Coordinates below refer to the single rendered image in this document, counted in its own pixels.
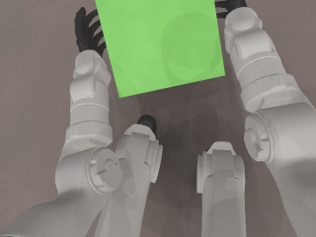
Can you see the carton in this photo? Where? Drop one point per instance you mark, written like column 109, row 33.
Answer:
column 158, row 44

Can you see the robot left forearm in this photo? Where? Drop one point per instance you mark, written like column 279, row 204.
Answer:
column 89, row 105

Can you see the robot right forearm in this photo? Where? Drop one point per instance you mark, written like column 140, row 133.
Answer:
column 257, row 65

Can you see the right robot hand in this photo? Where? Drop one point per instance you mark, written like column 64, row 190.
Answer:
column 229, row 5

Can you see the left robot hand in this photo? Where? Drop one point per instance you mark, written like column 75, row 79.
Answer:
column 85, row 34

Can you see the right robot upper arm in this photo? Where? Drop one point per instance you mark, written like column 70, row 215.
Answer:
column 284, row 137

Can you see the robot left thigh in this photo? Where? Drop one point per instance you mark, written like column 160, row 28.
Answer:
column 122, row 214

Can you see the left robot upper arm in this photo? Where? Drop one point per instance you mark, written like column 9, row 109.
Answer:
column 85, row 181

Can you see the robot left shin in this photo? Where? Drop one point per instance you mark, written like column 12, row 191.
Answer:
column 124, row 139

